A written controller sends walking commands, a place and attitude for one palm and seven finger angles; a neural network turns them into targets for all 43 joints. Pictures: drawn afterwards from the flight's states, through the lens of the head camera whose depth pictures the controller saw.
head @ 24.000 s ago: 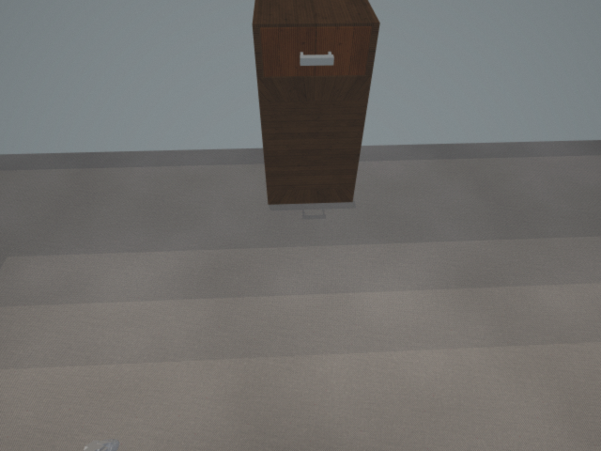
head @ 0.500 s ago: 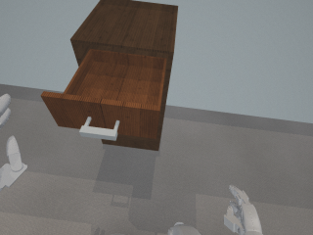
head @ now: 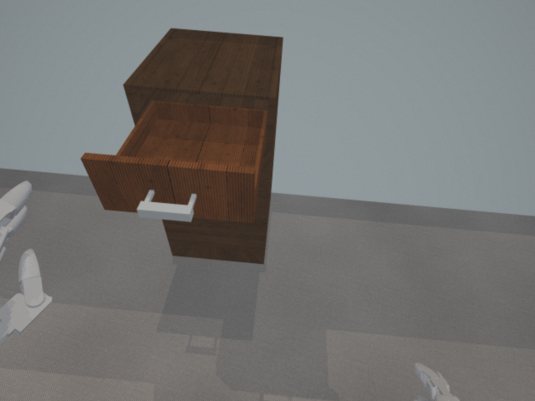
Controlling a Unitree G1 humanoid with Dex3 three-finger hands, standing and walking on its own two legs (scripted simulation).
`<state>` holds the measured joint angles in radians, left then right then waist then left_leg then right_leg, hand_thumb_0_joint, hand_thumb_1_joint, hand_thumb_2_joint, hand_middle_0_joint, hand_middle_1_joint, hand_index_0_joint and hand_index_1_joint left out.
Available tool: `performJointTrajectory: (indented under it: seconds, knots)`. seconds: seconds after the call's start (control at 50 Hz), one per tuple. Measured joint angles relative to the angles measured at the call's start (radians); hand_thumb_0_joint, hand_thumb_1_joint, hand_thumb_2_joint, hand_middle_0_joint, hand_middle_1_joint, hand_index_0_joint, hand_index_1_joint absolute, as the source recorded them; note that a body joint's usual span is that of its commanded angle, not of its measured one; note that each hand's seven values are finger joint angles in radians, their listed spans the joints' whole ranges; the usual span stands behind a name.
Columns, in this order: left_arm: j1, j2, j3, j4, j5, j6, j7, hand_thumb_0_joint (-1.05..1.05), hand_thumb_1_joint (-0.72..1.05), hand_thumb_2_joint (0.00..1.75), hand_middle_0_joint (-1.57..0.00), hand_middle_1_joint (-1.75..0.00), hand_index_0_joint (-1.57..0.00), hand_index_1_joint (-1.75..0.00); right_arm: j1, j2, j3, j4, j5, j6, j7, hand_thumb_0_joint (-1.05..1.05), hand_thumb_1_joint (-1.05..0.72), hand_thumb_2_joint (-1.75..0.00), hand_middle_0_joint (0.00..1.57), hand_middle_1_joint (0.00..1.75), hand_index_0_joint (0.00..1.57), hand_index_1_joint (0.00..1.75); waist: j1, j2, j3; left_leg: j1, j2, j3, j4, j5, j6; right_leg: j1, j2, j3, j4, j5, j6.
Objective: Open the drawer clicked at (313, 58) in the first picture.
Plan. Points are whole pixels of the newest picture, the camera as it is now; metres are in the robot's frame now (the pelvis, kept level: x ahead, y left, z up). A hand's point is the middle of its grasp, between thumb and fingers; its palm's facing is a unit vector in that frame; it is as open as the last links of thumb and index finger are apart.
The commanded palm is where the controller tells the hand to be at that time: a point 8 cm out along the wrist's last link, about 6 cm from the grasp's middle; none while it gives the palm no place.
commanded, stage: stop stepping back and stand still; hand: left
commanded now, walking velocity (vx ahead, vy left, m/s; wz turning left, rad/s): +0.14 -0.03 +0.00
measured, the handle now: (169, 203) +0.52 +0.23 -0.05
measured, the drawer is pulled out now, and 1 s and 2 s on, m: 0.30 0.30 0.30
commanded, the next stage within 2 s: let the arm hang, fingers relaxed in 0.28 s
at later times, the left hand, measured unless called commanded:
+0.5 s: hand (79, 356) +0.18 +0.26 +0.01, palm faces +0.23 -0.87 -0.43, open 7.4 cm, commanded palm none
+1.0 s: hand out of the picture -0.09 +0.19 -0.16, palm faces +0.05 -0.98 -0.22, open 7.3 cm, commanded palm none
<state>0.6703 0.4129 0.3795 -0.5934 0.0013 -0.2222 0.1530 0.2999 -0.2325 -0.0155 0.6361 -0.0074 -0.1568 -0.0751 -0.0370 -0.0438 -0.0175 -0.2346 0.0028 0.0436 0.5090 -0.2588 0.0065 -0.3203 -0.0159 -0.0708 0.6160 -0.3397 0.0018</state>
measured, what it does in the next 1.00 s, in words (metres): stands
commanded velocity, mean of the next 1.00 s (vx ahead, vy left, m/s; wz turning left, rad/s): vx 0.03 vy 0.01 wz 0.00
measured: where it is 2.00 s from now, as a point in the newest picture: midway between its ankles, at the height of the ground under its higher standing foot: outside the picture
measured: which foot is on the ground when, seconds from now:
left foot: down 0.00-1.00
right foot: down 0.00-1.00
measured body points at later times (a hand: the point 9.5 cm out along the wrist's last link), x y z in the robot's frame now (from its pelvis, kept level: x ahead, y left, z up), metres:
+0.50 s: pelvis -0.02 +0.01 -0.01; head -0.04 -0.01 +0.44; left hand +0.17 +0.30 +0.04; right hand +0.14 -0.23 -0.12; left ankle +0.00 +0.11 -0.73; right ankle +0.03 -0.10 -0.73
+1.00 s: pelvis -0.01 +0.01 +0.01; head +0.01 +0.01 +0.46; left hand -0.09 +0.24 -0.14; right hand -0.07 -0.20 -0.15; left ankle +0.00 +0.11 -0.73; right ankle +0.03 -0.10 -0.73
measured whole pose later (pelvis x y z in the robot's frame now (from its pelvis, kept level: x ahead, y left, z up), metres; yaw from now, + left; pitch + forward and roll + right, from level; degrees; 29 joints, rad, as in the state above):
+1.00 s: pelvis -0.01 +0.01 +0.01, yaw +1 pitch -2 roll +0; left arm 0.38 0.17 0.00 1.18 0.01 0.02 0.03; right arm 0.38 -0.12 0.02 1.13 -0.01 0.02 -0.03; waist 0.01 0.01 0.08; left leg -0.17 -0.01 0.06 0.40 -0.21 0.03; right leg -0.21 -0.01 -0.07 0.40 -0.16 -0.02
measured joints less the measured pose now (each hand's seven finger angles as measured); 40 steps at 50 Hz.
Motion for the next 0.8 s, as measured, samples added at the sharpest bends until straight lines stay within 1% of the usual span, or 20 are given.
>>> performJointTrajectory:
  seconds: [0.04, 0.06, 0.1, 0.14, 0.16, 0.2, 0.22, 0.24, 0.3, 0.34, 0.38, 0.4, 0.42, 0.48, 0.54, 0.58, 0.64, 0.66, 0.72, 0.8]
  knots:
    - [-0.013, 0.006, 0.015, 0.011, -0.005, -0.013, -0.001, 0.01, 0.89, 0.9, -0.22, -0.3, -0.21, -0.3, -0.011, 0.002, 0.006, 0.007, 0.005, 0.0, 0.004, 0.01, -0.9, -0.9, 0.2, 0.3, 0.2, 0.3, 0.007, 0.013, 0.007, -0.024, 0.008, -0.004, 0.041, -0.014, -0.004, 0.027, 0.009, -0.004, -0.068, 0.1, -0.023]
    - [-0.028, 0.002, 0.016, 0.022, -0.007, -0.019, -0.004, 0.01, 0.89, 0.9, -0.21, -0.3, -0.21, -0.3, -0.023, 0.002, 0.008, 0.015, 0.006, 0.006, 0.006, 0.01, -0.9, -0.9, 0.2, 0.3, 0.2, 0.3, 0.01, 0.024, 0.014, -0.037, 0.014, -0.01, 0.067, -0.039, 0.0, 0.024, 0.017, -0.008, -0.068, 0.122, -0.036]
    - [-0.053, -0.012, 0.01, 0.042, -0.014, -0.021, -0.01, 0.01, 0.89, 0.9, -0.21, -0.3, -0.21, -0.3, -0.04, 0.008, 0.005, 0.031, 0.009, 0.021, 0.011, 0.01, -0.9, -0.9, 0.2, 0.3, 0.2, 0.3, 0.015, 0.033, 0.015, -0.073, 0.011, -0.018, 0.151, -0.121, 0.012, 0.018, 0.022, -0.012, -0.07, 0.119, -0.051]
    - [-0.061, -0.033, -0.001, 0.048, -0.02, -0.013, -0.012, 0.01, 0.89, 0.9, -0.21, -0.3, -0.21, -0.3, -0.052, 0.016, 0.005, 0.042, 0.009, 0.036, 0.017, 0.01, -0.9, -0.9, 0.2, 0.3, 0.2, 0.3, 0.02, 0.025, 0.012, -0.088, 0.0, -0.007, 0.209, -0.143, 0.019, 0.018, 0.016, -0.006, -0.084, 0.122, -0.054]
    - [-0.058, -0.044, -0.007, 0.045, -0.022, -0.008, -0.01, 0.01, 0.89, 0.9, -0.21, -0.3, -0.21, -0.3, -0.054, 0.021, 0.008, 0.043, 0.007, 0.039, 0.017, 0.01, -0.9, -0.9, 0.2, 0.3, 0.2, 0.3, 0.018, 0.018, 0.009, -0.076, -0.002, 0.002, 0.184, -0.139, 0.023, 0.02, 0.013, -0.004, -0.092, 0.127, -0.052]
    - [-0.042, -0.061, -0.022, 0.028, -0.02, -0.001, -0.005, 0.01, 0.89, 0.9, -0.21, -0.3, -0.21, -0.3, -0.05, 0.023, 0.017, 0.029, 0.002, 0.034, 0.013, 0.01, -0.9, -0.9, 0.2, 0.3, 0.2, 0.3, 0.012, 0.017, 0.003, -0.024, 0.004, 0.013, 0.05, -0.112, 0.031, 0.019, 0.012, -0.007, -0.095, 0.132, -0.046]
    - [-0.038, -0.064, -0.029, 0.02, -0.019, 0.0, -0.003, 0.01, 0.89, 0.9, -0.21, -0.3, -0.21, -0.3, -0.049, 0.024, 0.019, 0.019, -0.002, 0.028, 0.008, 0.01, -0.9, -0.9, 0.2, 0.3, 0.2, 0.3, 0.011, 0.016, 0.008, -0.011, 0.005, 0.015, 0.009, -0.032, 0.027, 0.017, 0.011, -0.008, -0.086, 0.129, -0.042]
    - [-0.035, -0.064, -0.035, 0.016, -0.017, 0.001, -0.001, 0.01, 0.89, 0.9, -0.21, -0.3, -0.21, -0.3, -0.05, 0.028, 0.02, 0.011, -0.004, 0.025, 0.004, 0.01, -0.9, -0.9, 0.2, 0.3, 0.2, 0.3, 0.014, 0.012, 0.015, -0.007, 0.003, 0.02, 0.004, 0.015, 0.022, 0.015, 0.008, -0.004, -0.07, 0.112, -0.036]
    - [-0.023, -0.051, -0.036, 0.017, -0.003, 0.008, -0.001, 0.01, 0.89, 0.9, -0.21, -0.3, -0.21, -0.3, -0.049, 0.041, 0.028, -0.005, -0.002, 0.025, 0.0, 0.01, -0.9, -0.9, 0.2, 0.3, 0.2, 0.3, 0.02, 0.011, 0.009, -0.006, 0.0, 0.026, 0.01, 0.009, 0.017, 0.006, 0.005, 0.008, -0.027, 0.015, -0.017]
    - [-0.03, -0.033, -0.024, 0.02, -0.003, 0.011, 0.0, 0.01, 0.88, 0.9, -0.22, -0.3, -0.21, -0.3, -0.053, 0.051, 0.035, -0.01, 0.001, 0.022, 0.0, 0.01, -0.9, -0.9, 0.2, 0.3, 0.2, 0.3, 0.02, 0.013, 0.012, -0.01, -0.002, 0.019, 0.021, -0.003, 0.013, 0.019, 0.004, 0.006, -0.05, 0.065, -0.016]
    - [-0.049, -0.027, -0.013, 0.031, -0.009, 0.005, -0.001, 0.01, 0.88, 0.9, -0.22, -0.3, -0.21, -0.3, -0.065, 0.054, 0.043, -0.006, 0.003, 0.02, 0.004, 0.01, -0.9, -0.9, 0.2, 0.3, 0.2, 0.3, 0.025, 0.019, 0.021, -0.015, 0.003, 0.014, 0.037, -0.011, 0.009, 0.027, 0.009, 0.0, -0.069, 0.129, -0.03]
    - [-0.084, -0.023, -0.031, 0.083, 0.008, -0.001, -0.018, 0.01, 0.89, 0.9, -0.21, -0.3, -0.21, -0.3, -0.071, 0.046, 0.035, 0.013, 0.002, 0.01, 0.024, 0.01, -0.9, -0.9, 0.2, 0.3, 0.2, 0.3, 0.03, 0.034, 0.012, -0.038, 0.006, 0.006, 0.061, -0.026, 0.011, 0.016, 0.011, -0.009, -0.064, 0.124, -0.035]
    - [-0.137, -0.024, -0.068, 0.174, 0.024, 0.016, -0.045, 0.0, 0.89, 0.9, -0.21, -0.3, -0.2, -0.3, -0.079, 0.033, 0.024, 0.038, 0.001, 0.015, 0.044, 0.01, -0.9, -0.9, 0.2, 0.3, 0.2, 0.3, 0.037, 0.054, 0.001, -0.061, 0.008, -0.001, 0.086, -0.025, 0.011, 0.002, 0.011, -0.017, -0.048, 0.111, -0.037]
    - [-0.292, -0.069, -0.192, 0.554, 0.038, 0.145, -0.106, 0.0, 0.89, 0.9, -0.2, -0.3, -0.2, -0.3, -0.094, 0.002, 0.011, 0.115, -0.006, 0.094, 0.072, 0.01, -0.9, -0.9, 0.2, 0.3, 0.2, 0.3, 0.041, 0.091, -0.03, -0.09, -0.002, -0.021, 0.142, -0.055, 0.011, -0.017, -0.003, -0.036, 0.004, 0.067, -0.034]
    - [-0.377, -0.133, -0.264, 0.938, 0.039, 0.258, -0.121, 0.0, 0.9, 0.9, -0.2, -0.3, -0.19, -0.29, -0.087, 0.009, 0.016, 0.168, -0.019, 0.155, 0.08, 0.01, -0.9, -0.9, 0.2, 0.3, 0.2, 0.3, 0.028, 0.073, -0.02, -0.07, -0.014, -0.015, 0.151, -0.066, 0.023, -0.008, -0.016, -0.03, 0.036, 0.045, -0.028]
    - [-0.394, -0.174, -0.303, 1.15, 0.033, 0.299, -0.128, 0.0, 0.9, 0.9, -0.2, -0.3, -0.19, -0.29, -0.075, 0.023, 0.024, 0.194, -0.027, 0.167, 0.079, 0.01, -0.9, -0.9, 0.2, 0.3, 0.2, 0.3, 0.014, 0.053, 0.004, -0.048, -0.014, -0.004, 0.131, -0.062, 0.022, 0.004, -0.015, -0.018, 0.026, 0.052, -0.023]
    - [-0.387, -0.234, -0.362, 1.38, 0.023, 0.311, -0.144, 0.01, 0.91, 0.9, -0.2, -0.3, -0.19, -0.29, -0.045, 0.046, 0.039, 0.245, -0.025, 0.172, 0.07, 0.01, -0.9, -0.9, 0.2, 0.3, 0.2, 0.3, 0.008, 0.026, 0.05, -0.014, -0.005, 0.006, 0.074, -0.033, 0.017, 0.038, -0.002, -0.009, -0.04, 0.09, -0.025]
    - [-0.381, -0.248, -0.355, 1.432, 0.016, 0.302, -0.133, 0.0, 0.93, 0.9, -0.2, -0.3, -0.19, -0.29, -0.032, 0.054, 0.042, 0.267, -0.022, 0.174, 0.068, 0.01, -0.91, -0.9, 0.2, 0.3, 0.2, 0.3, 0.012, 0.017, 0.062, -0.006, -0.001, 0.005, 0.052, -0.022, 0.016, 0.049, 0.003, -0.01, -0.068, 0.105, -0.026]
    - [-0.357, -0.232, -0.351, 1.544, 0.012, 0.275, -0.132, -0.01, 1.0, 0.9, -0.21, -0.3, -0.2, -0.29, 0.013, 0.07, 0.042, 0.337, -0.018, 0.181, 0.058, 0.01, -0.91, -0.9, 0.2, 0.3, 0.2, 0.29, 0.033, 0.004, 0.083, 0.015, 0.004, 0.002, -0.006, 0.01, 0.013, 0.078, 0.012, -0.014, -0.143, 0.144, -0.03]
    - [-0.317, -0.22, -0.364, 1.652, 0.011, 0.256, -0.141, -0.01, 0.98, 0.9, -0.21, -0.3, -0.2, -0.29, 0.061, 0.076, 0.038, 0.411, -0.013, 0.19, 0.052, 0.01, -0.91, -0.9, 0.2, 0.3, 0.2, 0.29, 0.048, 0.016, 0.094, 0.035, 0.001, 0.0, -0.056, 0.035, 0.014, 0.102, 0.013, -0.016, -0.199, 0.17, -0.029]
